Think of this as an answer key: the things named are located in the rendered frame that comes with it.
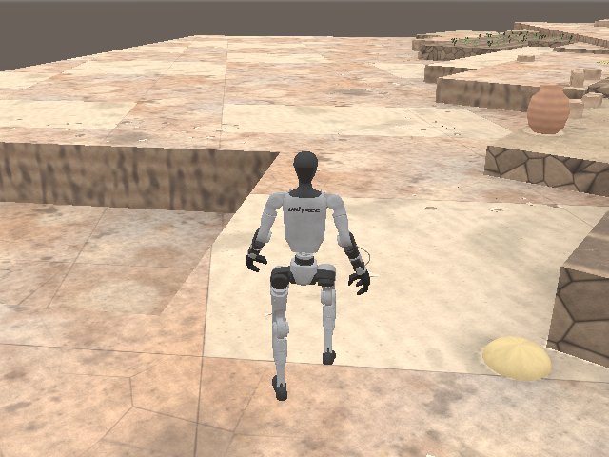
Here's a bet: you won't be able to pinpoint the right robot forearm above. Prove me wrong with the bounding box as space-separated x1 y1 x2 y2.
344 232 366 275

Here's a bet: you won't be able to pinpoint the robot right hand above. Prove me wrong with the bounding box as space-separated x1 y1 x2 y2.
348 270 370 295

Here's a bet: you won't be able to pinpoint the robot right upper arm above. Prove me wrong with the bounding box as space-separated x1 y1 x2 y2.
325 193 352 248

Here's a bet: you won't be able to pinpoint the robot left hand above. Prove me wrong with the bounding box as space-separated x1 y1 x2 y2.
246 255 267 272

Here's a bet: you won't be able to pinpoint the left robot forearm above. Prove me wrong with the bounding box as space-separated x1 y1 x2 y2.
247 228 265 259

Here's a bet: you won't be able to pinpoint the robot right foot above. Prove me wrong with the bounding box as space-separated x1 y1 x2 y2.
323 348 336 365

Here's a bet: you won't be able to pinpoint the robot left upper arm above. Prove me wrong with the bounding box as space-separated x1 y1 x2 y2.
256 192 285 243

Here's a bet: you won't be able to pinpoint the humanoid robot head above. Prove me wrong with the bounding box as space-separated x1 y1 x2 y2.
289 151 321 198

